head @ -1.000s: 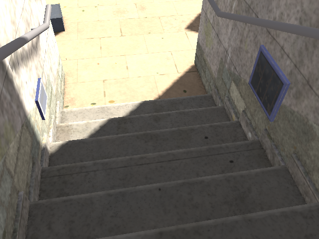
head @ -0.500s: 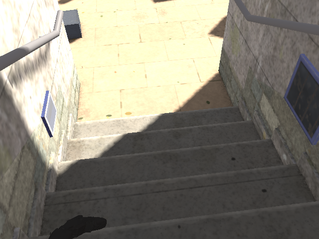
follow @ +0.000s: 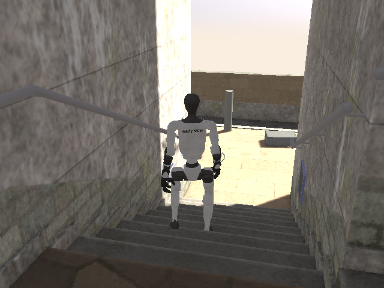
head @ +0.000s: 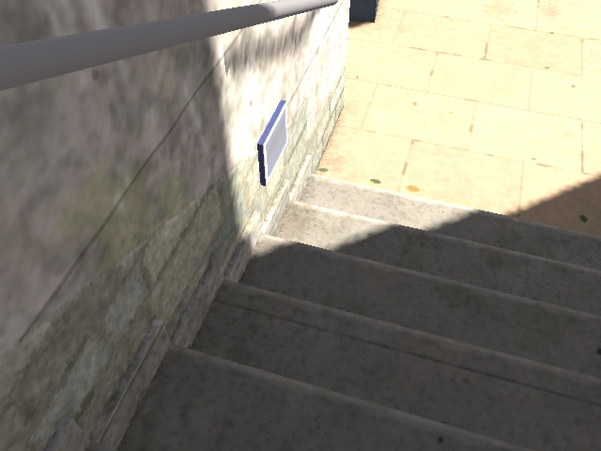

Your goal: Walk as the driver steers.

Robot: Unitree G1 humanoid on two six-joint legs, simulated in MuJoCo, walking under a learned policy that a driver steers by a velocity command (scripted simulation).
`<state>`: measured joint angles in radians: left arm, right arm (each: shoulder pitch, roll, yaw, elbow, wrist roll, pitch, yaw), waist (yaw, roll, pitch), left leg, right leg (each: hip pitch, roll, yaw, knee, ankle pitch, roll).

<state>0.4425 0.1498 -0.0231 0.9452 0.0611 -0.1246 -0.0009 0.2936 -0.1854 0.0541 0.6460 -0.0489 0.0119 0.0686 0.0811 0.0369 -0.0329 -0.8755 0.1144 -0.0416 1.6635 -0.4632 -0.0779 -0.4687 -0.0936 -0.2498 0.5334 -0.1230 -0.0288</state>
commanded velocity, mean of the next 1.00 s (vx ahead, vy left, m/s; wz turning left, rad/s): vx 0.02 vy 0.00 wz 0.03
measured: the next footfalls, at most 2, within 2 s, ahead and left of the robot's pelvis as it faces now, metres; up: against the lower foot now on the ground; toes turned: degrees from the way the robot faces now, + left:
right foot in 0.44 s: +0.11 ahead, -0.04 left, +0.00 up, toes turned +0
left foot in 1.04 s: -0.06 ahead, +0.14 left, +0.15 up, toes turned +0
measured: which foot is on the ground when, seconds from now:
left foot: down 0.00-0.42, up 0.44-1.00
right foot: down 0.00-0.10, up 0.12-0.42, down 0.44-1.00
